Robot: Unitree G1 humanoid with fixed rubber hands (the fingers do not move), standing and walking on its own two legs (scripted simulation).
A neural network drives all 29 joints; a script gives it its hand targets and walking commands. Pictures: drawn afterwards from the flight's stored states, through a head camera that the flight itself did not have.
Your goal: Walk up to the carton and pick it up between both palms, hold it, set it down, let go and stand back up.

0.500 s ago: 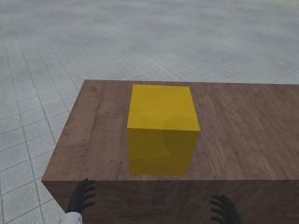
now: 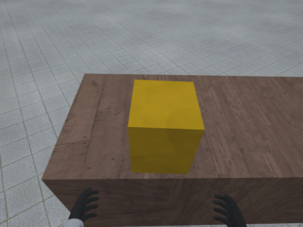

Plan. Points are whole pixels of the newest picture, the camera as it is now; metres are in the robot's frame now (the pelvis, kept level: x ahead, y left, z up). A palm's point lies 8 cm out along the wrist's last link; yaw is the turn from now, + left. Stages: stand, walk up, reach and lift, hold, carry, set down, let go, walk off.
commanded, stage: set down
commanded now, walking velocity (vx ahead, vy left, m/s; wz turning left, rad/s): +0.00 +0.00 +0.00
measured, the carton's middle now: (161, 128) +0.44 -0.02 -0.01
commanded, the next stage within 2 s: let go in 0.34 s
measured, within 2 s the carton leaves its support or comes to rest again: neither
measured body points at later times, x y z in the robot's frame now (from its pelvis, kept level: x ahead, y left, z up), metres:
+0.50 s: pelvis +0.00 +0.00 +0.00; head -0.01 +0.01 +0.45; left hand +0.17 +0.21 -0.09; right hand +0.17 -0.21 -0.07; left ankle -0.02 +0.12 -0.74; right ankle +0.00 -0.12 -0.74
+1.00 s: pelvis +0.00 -0.01 +0.00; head +0.01 +0.00 +0.45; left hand +0.15 +0.24 -0.10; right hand +0.15 -0.25 -0.09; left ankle -0.02 +0.12 -0.74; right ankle +0.00 -0.12 -0.74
